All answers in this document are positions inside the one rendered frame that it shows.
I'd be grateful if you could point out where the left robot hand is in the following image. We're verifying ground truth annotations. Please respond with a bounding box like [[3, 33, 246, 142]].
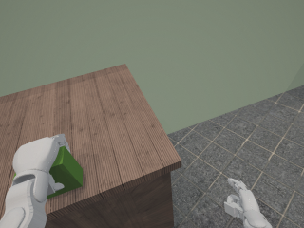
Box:
[[12, 133, 71, 196]]

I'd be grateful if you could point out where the sponge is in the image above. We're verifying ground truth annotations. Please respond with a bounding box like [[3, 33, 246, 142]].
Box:
[[12, 146, 83, 199]]

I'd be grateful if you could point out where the left robot forearm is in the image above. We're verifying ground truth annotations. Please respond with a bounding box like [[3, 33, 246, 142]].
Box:
[[0, 170, 49, 228]]

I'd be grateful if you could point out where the table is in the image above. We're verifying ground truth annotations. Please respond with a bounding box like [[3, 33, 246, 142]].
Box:
[[0, 64, 182, 228]]

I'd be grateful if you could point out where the right robot hand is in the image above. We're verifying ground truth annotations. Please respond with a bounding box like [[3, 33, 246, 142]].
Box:
[[224, 178, 260, 219]]

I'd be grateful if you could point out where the right robot forearm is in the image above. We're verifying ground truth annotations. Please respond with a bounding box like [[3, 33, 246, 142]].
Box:
[[242, 210, 273, 228]]

